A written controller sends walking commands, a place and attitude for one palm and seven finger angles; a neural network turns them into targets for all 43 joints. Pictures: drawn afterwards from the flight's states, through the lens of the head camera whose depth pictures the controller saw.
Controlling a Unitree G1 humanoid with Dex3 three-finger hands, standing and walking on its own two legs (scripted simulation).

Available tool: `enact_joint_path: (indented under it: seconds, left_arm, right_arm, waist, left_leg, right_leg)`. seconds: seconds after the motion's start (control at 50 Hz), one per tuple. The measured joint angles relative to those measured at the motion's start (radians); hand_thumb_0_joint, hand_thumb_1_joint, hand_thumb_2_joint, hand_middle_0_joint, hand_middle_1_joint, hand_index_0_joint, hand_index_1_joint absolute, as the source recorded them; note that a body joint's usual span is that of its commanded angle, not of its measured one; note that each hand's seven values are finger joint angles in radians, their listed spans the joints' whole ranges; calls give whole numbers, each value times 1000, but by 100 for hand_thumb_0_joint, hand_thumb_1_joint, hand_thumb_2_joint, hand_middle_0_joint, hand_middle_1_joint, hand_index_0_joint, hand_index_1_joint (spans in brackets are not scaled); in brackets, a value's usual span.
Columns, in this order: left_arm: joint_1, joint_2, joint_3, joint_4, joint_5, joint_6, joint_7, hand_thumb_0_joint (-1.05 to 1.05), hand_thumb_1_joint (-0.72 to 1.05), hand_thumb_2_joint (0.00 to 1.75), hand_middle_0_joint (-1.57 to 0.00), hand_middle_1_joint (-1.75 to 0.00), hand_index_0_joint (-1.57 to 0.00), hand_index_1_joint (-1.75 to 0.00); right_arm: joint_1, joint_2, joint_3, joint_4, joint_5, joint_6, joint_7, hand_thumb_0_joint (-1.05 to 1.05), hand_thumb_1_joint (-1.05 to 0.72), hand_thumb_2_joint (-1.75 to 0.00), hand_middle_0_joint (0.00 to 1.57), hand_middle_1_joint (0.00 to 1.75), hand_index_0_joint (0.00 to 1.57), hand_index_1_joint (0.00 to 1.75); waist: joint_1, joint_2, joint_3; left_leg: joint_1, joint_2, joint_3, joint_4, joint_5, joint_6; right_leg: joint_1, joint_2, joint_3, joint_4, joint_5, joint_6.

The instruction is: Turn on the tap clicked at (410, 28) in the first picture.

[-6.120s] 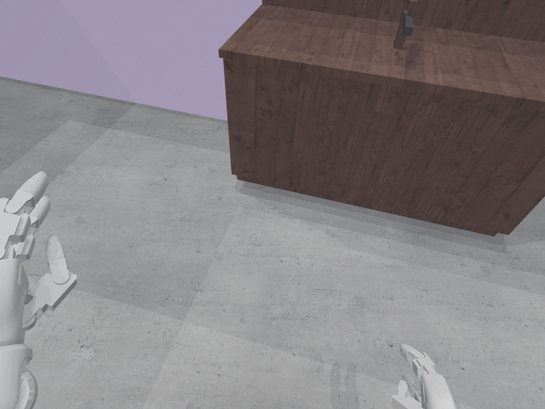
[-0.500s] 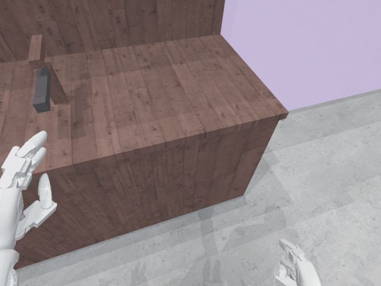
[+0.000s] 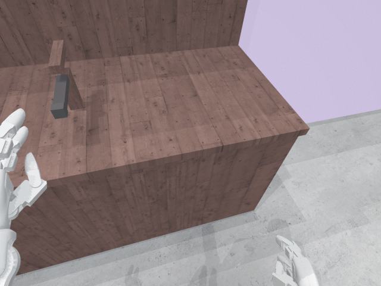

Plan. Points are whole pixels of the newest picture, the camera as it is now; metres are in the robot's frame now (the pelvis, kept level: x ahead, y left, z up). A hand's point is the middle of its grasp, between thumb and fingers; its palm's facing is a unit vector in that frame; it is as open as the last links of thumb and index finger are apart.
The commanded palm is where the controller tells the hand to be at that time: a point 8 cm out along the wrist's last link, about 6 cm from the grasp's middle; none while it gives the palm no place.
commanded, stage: shuffle to correct the standing spot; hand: left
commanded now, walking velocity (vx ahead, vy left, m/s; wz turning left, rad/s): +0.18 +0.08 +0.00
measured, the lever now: (59, 110) +0.46 +0.37 +0.09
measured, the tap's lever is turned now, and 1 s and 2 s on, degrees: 0 0 0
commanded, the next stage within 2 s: come to a stop and stand still in 0.88 s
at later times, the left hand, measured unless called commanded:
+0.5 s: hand (31, 151) +0.26 +0.28 +0.19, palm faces +0.35 -0.82 -0.45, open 7.4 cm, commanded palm +0.20 +0.32 +0.19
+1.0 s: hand (10, 116) +0.32 +0.34 +0.20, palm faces +0.46 -0.80 -0.38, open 7.4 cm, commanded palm +0.25 +0.36 +0.19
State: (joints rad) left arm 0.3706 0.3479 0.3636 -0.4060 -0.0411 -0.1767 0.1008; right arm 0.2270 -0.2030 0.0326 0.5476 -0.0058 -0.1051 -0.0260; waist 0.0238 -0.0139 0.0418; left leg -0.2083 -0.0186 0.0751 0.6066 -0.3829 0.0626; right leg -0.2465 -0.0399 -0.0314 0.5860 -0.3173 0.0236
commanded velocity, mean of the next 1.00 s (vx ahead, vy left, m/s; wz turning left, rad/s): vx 0.18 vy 0.05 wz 0.00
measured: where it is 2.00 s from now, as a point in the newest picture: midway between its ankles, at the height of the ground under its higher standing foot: outside the picture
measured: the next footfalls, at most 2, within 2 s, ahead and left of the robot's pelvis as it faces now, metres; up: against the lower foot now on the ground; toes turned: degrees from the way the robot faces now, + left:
right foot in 0.58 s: +0.19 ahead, -0.01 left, +0.00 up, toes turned -5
left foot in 0.86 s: +0.17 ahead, +0.18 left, +0.00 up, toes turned -5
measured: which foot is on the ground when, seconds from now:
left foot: down 0.00-0.58, up 0.60-0.84, down 0.86-1.00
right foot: down 0.00-0.20, up 0.22-0.56, down 0.58-1.00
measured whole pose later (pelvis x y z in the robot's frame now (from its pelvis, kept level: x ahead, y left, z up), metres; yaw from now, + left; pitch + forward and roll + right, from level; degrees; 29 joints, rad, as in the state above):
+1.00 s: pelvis +0.10 +0.08 +0.00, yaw +1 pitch -3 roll +0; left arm 0.35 0.43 0.43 -0.47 -0.03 -0.21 0.13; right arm 0.22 -0.16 0.01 0.57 0.00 -0.13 -0.04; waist -0.01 -0.04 0.04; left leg -0.30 0.04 0.04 0.60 -0.24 0.01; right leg -0.40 0.00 -0.05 0.94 -0.46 -0.02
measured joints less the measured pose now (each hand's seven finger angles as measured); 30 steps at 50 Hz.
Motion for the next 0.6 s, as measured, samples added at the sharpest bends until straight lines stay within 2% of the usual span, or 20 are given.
enact_joint_path:
  seconds: [0.08, 0.14, 0.18, 0.2, 0.22, 0.26, 0.3, 0.34, 0.38, 0.42, 0.5, 0.56, 0.58, 0.6]
  left_arm:
    - [-5, 7, -5, -72, 3, -24, 6, 2, 89, 90, -21, -30, -21, -30]
    - [7, 22, -5, -102, 5, -48, 9, 1, 89, 90, -21, -30, -21, -30]
    - [29, 27, 6, -115, 2, -57, 12, 1, 89, 90, -21, -30, -21, -30]
    - [39, 29, 19, -122, -1, -56, 12, 1, 89, 90, -22, -30, -21, -30]
    - [45, 29, 33, -121, -4, -53, 14, 1, 88, 90, -22, -30, -21, -30]
    - [49, 21, 50, -101, -2, -44, 18, 1, 88, 90, -22, -30, -21, -30]
    - [37, 13, 49, -78, 1, -28, 19, 1, 88, 90, -21, -30, -21, -30]
    - [19, 7, 36, -74, 6, -17, 17, 1, 89, 90, -21, -30, -21, -30]
    - [15, 3, 20, -87, 9, -17, 12, 2, 89, 90, -21, -30, -21, -30]
    - [33, 8, 13, -109, 11, -24, 6, 2, 89, 90, -21, -30, -21, -30]
    - [109, 45, 28, -121, 9, -38, -1, 1, 89, 90, -21, -30, -21, -30]
    - [136, 75, 45, -89, 4, -29, -1, 1, 89, 90, -22, -30, -21, -30]
    - [129, 92, 52, -82, 4, -25, 1, 1, 89, 90, -22, -30, -21, -30]
    - [105, 91, 52, -70, 6, -25, 1, 1, 88, 90, -22, -30, -21, -30]
  right_arm:
    - [-7, -8, -12, 16, 6, 0, 14, 1, -90, -90, 20, 30, 20, 30]
    - [-18, -9, -21, 31, 11, 13, 20, 1, -90, -90, 20, 30, 20, 30]
    - [-17, -14, -24, 34, 13, 24, 21, 1, -90, -90, 20, 30, 20, 30]
    - [-18, -16, -26, 32, 14, 27, 17, 1, -90, -90, 20, 30, 20, 30]
    - [-23, -12, -29, 33, 16, 30, 13, 1, -90, -90, 20, 30, 20, 30]
    - [-29, 3, -38, 35, 10, 28, 10, 1, -90, -90, 20, 30, 20, 30]
    - [-20, 19, -39, 38, 4, 17, 15, 1, -90, -90, 20, 30, 20, 30]
    - [-3, 30, -32, 39, 4, 3, 23, 1, -90, -90, 20, 30, 20, 30]
    - [14, 35, -24, 36, 7, -7, 28, 1, -90, -90, 20, 30, 20, 30]
    - [26, 34, -16, 29, 6, -11, 29, 1, -90, -90, 20, 30, 20, 30]
    - [41, 26, -9, 16, 2, -2, 16, 1, -90, -90, 20, 30, 20, 30]
    - [53, 15, -11, 16, 2, 11, 1, 1, -90, -90, 20, 30, 21, 30]
    - [59, 12, -12, 14, 3, 14, -2, 1, -90, -90, 20, 30, 21, 30]
    - [49, 4, -18, 24, 3, 19, -3, 1, -90, -90, 20, 30, 21, 30]
  waist:
    - [-9, 13, 22]
    - [-16, -2, 34]
    - [-19, -12, 29]
    - [-17, -19, 30]
    - [-13, -31, 37]
    - [-11, -36, 45]
    - [-25, -26, 44]
    - [-35, -15, 38]
    - [-43, -5, 32]
    - [-47, 4, 29]
    - [-45, 22, 18]
    - [-38, 42, -1]
    - [-39, 38, -12]
    - [-29, 49, -13]
  left_leg:
    - [-38, 9, -14, 92, -32, -7]
    - [-95, 5, -7, 213, -12, -34]
    - [-95, 8, -5, 152, -45, -36]
    - [-82, 4, 1, 110, -28, -14]
    - [-75, -4, 19, 112, -27, 9]
    - [-49, -12, 43, 99, -27, 35]
    - [-15, -18, 39, 45, -5, 40]
    - [17, -23, 28, -23, 30, 43]
    - [43, -28, 16, -88, 62, 46]
    - [64, -34, 13, -137, 84, 46]
    - [84, -48, 22, -159, 78, 48]
    - [63, -47, 19, -78, 20, 45]
    - [29, -49, 15, -3, -15, 36]
    - [-29, -35, 10, 118, -38, 16]
  right_leg:
    - [-1, 3, -17, 28, -27, 9]
    - [4, -10, -18, 50, -47, 12]
    - [4, -17, -11, 68, -62, 22]
    - [-6, -21, -2, 95, -77, 20]
    - [-28, -28, 12, 157, -89, 11]
    - [-95, -9, 32, 356, -163, -11]
    - [-163, 17, 17, 525, -177, -26]
    - [-222, 31, -15, 587, -135, -30]
    - [-262, 32, -51, 543, -72, -32]
    - [-278, 27, -79, 435, -11, -35]
    - [-241, 23, -111, 208, 57, -40]
    - [-140, 37, -136, 39, 90, -48]
    - [-93, 38, -134, -18, 97, -64]
    - [-93, 46, -140, -12, 93, -83]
